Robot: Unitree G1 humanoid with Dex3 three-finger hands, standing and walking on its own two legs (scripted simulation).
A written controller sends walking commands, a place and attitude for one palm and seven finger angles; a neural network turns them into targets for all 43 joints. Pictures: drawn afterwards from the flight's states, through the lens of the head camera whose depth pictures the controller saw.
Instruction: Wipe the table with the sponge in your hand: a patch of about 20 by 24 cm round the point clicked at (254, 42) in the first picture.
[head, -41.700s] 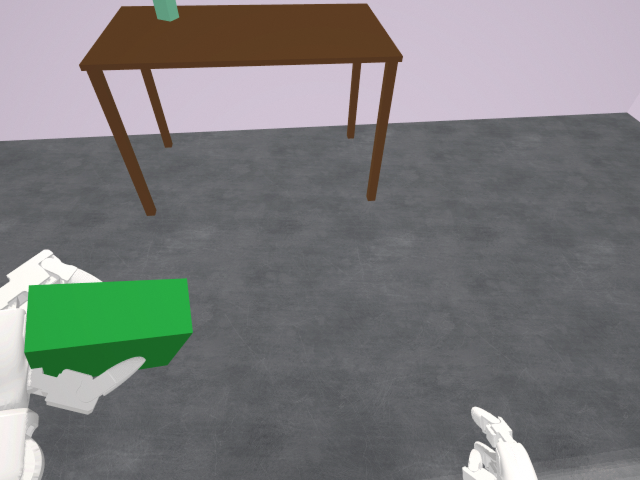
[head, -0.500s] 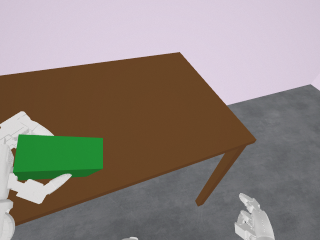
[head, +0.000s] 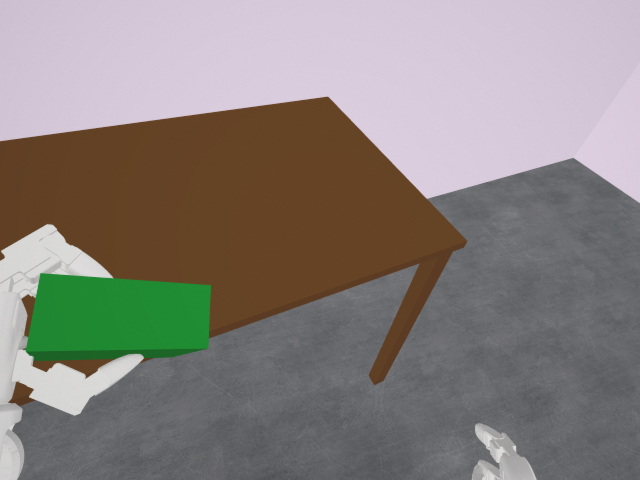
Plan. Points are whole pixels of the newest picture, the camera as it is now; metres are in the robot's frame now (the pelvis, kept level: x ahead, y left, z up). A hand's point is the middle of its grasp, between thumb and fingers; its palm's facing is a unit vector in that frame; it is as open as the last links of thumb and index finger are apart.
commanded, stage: step back with the hand held close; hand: left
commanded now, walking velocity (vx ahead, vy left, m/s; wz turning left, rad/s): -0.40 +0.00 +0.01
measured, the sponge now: (144, 324) +0.22 +0.19 +0.15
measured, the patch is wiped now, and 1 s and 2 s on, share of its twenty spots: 1.00 1.00 1.00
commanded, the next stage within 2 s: stop stepping back and stand still in 0.08 s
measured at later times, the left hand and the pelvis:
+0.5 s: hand out of the picture +0.02 +0.23 +0.17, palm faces +0.38 -0.87 -0.32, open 9.7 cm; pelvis -0.18 -0.02 +0.00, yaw +0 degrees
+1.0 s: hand out of the picture -0.12 +0.20 +0.17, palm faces +0.37 -0.87 -0.32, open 9.7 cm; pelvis -0.32 -0.04 -0.01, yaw +1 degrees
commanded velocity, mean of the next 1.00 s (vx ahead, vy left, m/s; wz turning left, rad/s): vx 0.22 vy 0.04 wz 0.00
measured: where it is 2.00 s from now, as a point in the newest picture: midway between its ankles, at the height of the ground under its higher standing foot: outside the picture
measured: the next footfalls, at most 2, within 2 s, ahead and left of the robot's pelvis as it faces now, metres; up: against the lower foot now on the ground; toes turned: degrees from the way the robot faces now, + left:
left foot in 0.04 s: +0.03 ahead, +0.10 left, +0.00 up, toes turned +2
right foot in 0.36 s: -0.07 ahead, -0.14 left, +0.00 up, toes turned -2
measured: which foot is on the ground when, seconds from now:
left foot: up 0.00-0.02, down 0.04-0.38, up 0.40-0.58, down 0.60-1.00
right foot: down 0.00-0.06, up 0.08-0.34, down 0.36-0.60, up 0.62-0.84, down 0.86-1.00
